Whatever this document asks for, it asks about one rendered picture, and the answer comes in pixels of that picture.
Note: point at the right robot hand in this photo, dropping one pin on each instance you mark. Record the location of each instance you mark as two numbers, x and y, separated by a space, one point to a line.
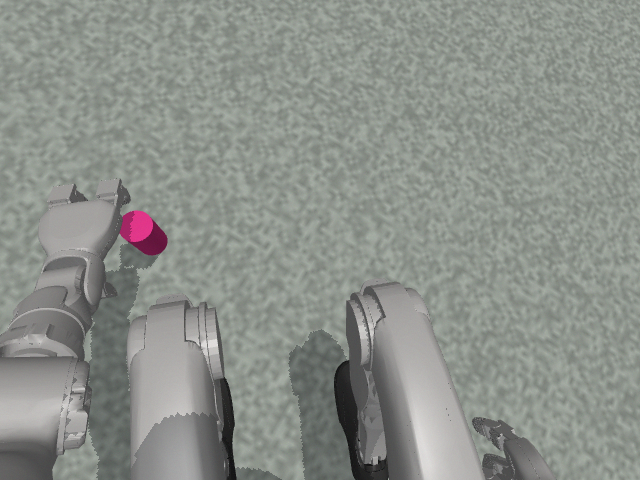
522 462

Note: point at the left robot foot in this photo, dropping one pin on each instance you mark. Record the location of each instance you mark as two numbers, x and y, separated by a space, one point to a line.
227 433

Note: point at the right robot foot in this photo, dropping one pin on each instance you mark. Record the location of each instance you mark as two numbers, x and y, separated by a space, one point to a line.
347 414

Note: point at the left robot hand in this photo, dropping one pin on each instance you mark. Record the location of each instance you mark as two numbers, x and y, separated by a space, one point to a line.
74 223

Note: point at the left robot arm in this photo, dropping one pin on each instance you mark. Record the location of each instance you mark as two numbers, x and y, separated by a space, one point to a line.
44 394

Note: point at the can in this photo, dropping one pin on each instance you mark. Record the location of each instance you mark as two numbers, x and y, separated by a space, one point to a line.
139 229

